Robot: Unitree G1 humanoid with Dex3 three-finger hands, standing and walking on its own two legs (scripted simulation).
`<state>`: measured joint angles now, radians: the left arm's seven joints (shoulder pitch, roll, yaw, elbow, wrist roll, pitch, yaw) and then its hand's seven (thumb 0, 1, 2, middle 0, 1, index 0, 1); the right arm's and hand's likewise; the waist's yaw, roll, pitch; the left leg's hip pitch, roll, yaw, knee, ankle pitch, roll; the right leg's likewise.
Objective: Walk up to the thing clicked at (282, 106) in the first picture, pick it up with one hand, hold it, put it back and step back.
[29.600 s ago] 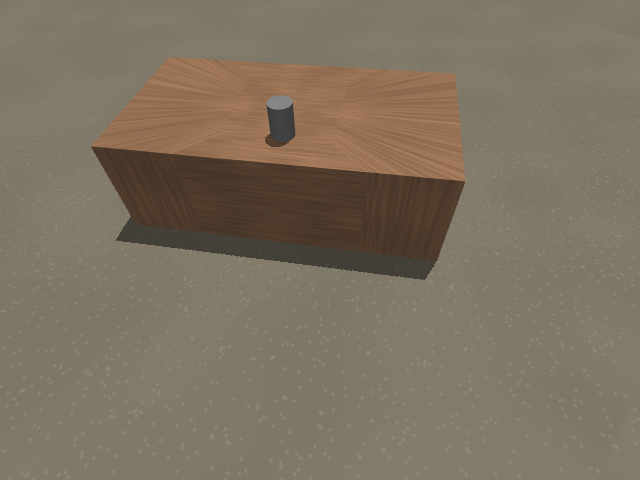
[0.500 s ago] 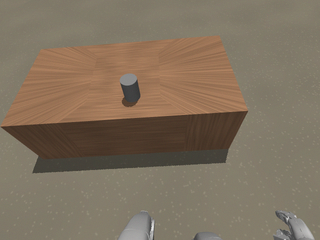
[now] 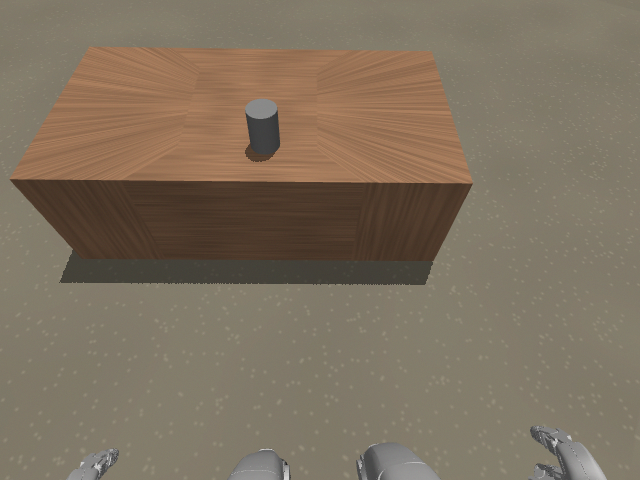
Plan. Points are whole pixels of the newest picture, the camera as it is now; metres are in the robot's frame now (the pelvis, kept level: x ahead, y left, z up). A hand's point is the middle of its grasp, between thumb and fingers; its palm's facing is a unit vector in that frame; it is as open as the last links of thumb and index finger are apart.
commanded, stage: step back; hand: left
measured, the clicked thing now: (263, 127) +1.01 +0.15 -0.28
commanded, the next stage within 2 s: stand in 1.30 s
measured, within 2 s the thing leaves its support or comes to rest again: neither
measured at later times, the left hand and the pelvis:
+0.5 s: hand out of the picture -0.09 +0.27 -0.14, palm faces +0.07 -0.91 -0.41, open 7.4 cm; pelvis -0.14 -0.02 +0.00, yaw +3 degrees
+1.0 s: hand out of the picture -0.08 +0.27 -0.15, palm faces +0.06 -0.93 -0.36, open 7.4 cm; pelvis -0.12 +0.00 +0.01, yaw +3 degrees
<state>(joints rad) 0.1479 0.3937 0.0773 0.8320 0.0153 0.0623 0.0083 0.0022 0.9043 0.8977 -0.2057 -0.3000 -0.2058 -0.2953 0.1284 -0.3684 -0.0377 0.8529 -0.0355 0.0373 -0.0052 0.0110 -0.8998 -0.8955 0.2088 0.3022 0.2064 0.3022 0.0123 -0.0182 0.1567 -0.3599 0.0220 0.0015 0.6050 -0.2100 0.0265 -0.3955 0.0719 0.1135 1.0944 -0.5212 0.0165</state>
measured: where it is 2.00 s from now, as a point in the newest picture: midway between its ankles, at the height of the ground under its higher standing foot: outside the picture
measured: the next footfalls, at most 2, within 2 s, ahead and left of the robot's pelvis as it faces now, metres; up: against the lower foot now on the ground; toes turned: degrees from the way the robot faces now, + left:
right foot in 0.10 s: -0.06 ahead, -0.13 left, +0.00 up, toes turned +2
left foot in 0.40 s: -0.09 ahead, +0.11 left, +0.00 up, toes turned +4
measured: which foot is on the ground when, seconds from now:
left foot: down 0.00-0.14, up 0.16-0.38, down 0.40-1.00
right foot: up 0.00-0.08, down 0.10-1.00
